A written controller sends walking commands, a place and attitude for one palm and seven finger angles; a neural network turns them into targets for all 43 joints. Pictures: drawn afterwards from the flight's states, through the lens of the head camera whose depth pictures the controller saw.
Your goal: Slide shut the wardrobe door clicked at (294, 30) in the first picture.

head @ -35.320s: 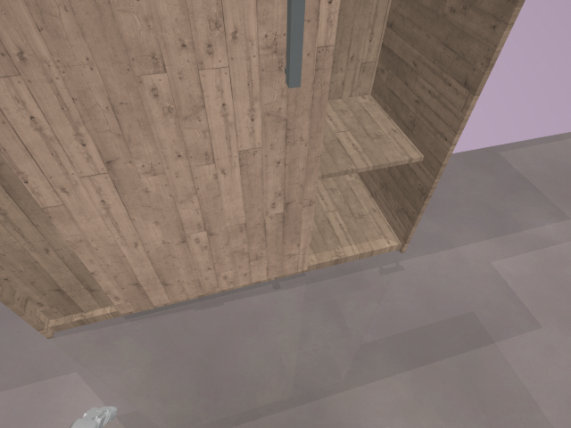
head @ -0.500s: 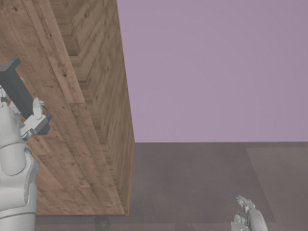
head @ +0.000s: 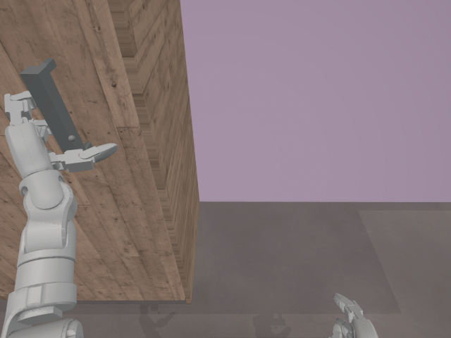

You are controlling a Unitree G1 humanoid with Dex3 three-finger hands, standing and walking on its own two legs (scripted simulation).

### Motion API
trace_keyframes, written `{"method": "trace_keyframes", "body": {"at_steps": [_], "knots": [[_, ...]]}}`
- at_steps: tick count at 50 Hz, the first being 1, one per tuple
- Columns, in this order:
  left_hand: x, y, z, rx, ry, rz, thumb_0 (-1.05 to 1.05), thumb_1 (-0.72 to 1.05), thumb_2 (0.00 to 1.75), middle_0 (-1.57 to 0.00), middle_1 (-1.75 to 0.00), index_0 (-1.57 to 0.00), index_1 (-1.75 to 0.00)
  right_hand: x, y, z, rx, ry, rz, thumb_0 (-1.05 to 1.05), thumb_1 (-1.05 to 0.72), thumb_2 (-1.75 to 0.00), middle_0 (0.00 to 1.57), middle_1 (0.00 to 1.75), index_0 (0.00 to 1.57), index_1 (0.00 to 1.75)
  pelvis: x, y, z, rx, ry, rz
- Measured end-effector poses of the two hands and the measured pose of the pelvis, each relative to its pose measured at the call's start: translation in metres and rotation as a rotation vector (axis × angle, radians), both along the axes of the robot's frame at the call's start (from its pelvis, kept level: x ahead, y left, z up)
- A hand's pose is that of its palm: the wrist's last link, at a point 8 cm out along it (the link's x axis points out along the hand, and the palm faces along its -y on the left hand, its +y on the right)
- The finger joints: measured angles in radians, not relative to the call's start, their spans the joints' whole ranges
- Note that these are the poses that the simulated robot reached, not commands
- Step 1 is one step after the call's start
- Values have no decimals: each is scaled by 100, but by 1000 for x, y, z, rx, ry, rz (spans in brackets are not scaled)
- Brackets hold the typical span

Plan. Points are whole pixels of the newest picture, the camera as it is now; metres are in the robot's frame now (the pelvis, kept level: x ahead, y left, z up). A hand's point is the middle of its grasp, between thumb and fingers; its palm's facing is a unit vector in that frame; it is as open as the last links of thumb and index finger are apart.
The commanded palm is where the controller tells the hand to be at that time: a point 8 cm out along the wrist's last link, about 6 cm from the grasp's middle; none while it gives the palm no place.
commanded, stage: loosen the grip on the handle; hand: left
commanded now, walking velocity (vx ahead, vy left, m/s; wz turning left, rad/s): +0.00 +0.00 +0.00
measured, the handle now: (66, 117) +0.39 +0.31 +0.21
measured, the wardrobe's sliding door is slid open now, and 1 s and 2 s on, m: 0.00 0.00 0.00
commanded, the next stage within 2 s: slip the hand off the handle in 0.24 s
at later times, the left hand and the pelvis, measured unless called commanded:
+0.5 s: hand (65, 138) +0.36 +0.30 +0.20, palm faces +0.57 -0.81 -0.11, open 14.7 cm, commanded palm +0.30 +0.34 +0.19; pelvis +0.05 +0.01 +0.00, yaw +0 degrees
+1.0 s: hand (20, 145) +0.34 +0.36 +0.19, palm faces +0.60 -0.79 -0.14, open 14.7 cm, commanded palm +0.27 +0.39 +0.19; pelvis +0.07 +0.00 +0.00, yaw +0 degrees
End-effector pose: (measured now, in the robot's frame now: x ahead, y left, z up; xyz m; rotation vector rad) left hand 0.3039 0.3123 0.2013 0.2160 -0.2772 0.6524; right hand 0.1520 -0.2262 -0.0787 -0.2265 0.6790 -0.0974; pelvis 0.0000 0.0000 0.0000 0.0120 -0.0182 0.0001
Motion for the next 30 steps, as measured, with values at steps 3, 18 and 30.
{"method": "trace_keyframes", "body": {"at_steps": [3,18,30], "knots": [[1,2,-2,-7,-19,-26,-1,-34,31,-41,-134,-16,-122,-4,1,-1,-20,11,10,1,-90,-89,20,30,20,30,-2,-1,-2,-6,-4,6],[4,12,-12,-5,-71,-84,-1,-55,20,-33,-124,-25,-116,20,1,-4,-74,21,7,1,-90,-89,20,30,20,30,24,8,-5,-24,7,10],[2,36,-10,5,5,-42,-1,-56,20,-39,-126,-26,-115,83,18,2,-13,-8,33,1,-90,-89,20,30,21,30,64,8,1,-17,40,-3]]}}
